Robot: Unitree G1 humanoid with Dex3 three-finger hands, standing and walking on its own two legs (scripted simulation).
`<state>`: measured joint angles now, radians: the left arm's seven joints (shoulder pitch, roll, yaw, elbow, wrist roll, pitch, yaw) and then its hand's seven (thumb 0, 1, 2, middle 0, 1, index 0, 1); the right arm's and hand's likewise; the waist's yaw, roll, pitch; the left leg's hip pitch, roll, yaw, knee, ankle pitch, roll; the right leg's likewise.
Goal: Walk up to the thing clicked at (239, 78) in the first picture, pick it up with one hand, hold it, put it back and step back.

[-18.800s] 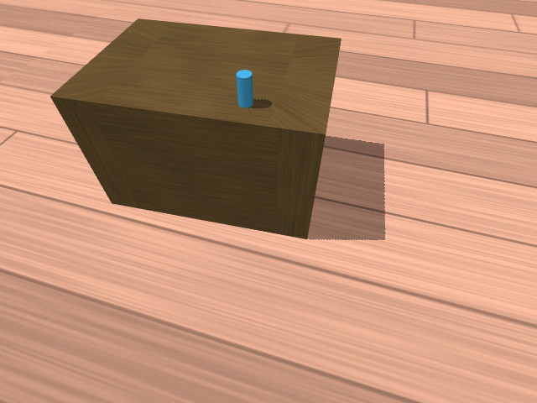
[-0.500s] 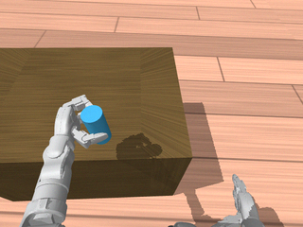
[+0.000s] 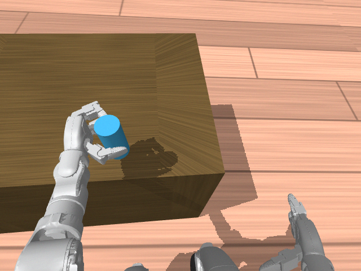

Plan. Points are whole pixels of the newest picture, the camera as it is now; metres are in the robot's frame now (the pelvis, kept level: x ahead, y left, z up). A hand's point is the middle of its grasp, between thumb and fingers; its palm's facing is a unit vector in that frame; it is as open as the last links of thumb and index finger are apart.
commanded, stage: lower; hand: left
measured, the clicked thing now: (113, 138) +0.39 +0.12 +0.04
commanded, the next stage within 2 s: loosen in 1.12 s
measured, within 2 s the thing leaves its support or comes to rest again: rests again in 1.18 s
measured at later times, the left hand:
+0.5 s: hand (115, 139) +0.43 +0.13 -0.03, palm faces -0.04 -1.00 +0.02, open 9.3 cm
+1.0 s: hand (118, 145) +0.43 +0.13 -0.06, palm faces -0.02 -1.00 +0.01, open 9.3 cm
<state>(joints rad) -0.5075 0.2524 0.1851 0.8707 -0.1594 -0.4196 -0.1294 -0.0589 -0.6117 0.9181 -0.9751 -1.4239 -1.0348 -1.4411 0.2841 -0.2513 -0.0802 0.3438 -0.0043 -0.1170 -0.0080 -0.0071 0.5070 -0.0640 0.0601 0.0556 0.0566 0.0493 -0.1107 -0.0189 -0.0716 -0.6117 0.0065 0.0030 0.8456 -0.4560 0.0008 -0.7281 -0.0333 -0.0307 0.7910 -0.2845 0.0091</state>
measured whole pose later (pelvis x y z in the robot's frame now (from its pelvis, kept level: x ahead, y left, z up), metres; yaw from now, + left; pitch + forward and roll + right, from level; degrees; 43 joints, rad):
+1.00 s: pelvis -0.01 +0.00 -0.06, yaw +1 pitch +23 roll -1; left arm -0.62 0.29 0.26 1.02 -0.09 -0.56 -0.09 -0.05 -0.61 0.94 -0.97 -1.41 -1.03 -1.43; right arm 0.40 -0.26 -0.06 -0.02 -0.05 -0.06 0.04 -0.01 0.50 -0.07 0.06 0.06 0.06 0.05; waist -0.19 -0.03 -0.12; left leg -1.01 0.00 -0.02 1.19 -0.58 0.00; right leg -1.12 -0.04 -0.04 1.12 -0.39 0.00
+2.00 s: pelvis -0.02 +0.00 -0.07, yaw +0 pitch +24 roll -1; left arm -0.65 0.29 0.26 1.03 -0.08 -0.57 -0.07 -0.01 -0.40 0.29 -0.54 -0.41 -0.53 -0.42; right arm 0.43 -0.26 -0.06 -0.08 -0.05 -0.04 0.04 -0.01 0.50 -0.06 0.06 0.06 0.06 0.05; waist -0.21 -0.03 -0.14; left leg -1.08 0.00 -0.02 1.27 -0.60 0.01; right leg -1.19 -0.04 -0.04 1.18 -0.40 0.01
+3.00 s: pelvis +0.01 +0.00 +0.01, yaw -1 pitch +10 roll +0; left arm -0.36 0.40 0.22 0.67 -0.03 -0.07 0.01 -0.02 -0.56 0.10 -0.08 -0.07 -0.05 -0.10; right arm 0.42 -0.26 -0.07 0.17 0.05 0.07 -0.04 -0.01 0.48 -0.08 0.06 0.06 0.06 0.05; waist -0.03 0.01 -0.11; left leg -0.50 0.00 0.02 0.78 -0.46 0.00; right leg -0.63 -0.03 -0.01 0.76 -0.30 0.01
